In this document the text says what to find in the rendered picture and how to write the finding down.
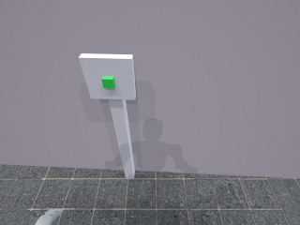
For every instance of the panel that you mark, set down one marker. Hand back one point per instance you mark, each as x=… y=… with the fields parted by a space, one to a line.
x=121 y=67

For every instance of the button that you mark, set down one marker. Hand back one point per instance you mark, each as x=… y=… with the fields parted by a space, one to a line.
x=108 y=82

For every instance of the robot left hand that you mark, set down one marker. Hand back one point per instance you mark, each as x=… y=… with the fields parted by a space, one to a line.
x=49 y=217

